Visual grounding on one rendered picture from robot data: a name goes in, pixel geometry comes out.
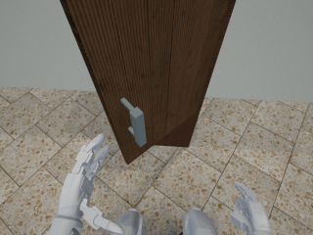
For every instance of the robot right hand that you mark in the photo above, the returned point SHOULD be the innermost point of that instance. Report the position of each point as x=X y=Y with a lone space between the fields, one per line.
x=254 y=216

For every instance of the robot thigh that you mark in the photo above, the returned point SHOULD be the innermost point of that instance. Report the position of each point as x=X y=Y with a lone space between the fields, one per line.
x=131 y=222
x=197 y=223

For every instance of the right robot thigh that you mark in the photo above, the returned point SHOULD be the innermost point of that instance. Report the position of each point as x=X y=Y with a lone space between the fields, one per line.
x=197 y=223

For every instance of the handle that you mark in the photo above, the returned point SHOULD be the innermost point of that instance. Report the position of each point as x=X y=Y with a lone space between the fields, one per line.
x=138 y=128

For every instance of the robot left hand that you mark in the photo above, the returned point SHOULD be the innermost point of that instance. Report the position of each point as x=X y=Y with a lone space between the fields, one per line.
x=79 y=182

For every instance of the cupboard door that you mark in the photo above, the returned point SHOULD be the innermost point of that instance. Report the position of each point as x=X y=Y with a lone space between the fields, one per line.
x=154 y=53

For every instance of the left robot forearm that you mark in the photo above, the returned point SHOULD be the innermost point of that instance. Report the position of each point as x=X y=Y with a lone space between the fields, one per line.
x=65 y=225

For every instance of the left robot thigh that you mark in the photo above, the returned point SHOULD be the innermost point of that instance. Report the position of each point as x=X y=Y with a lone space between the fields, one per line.
x=131 y=222

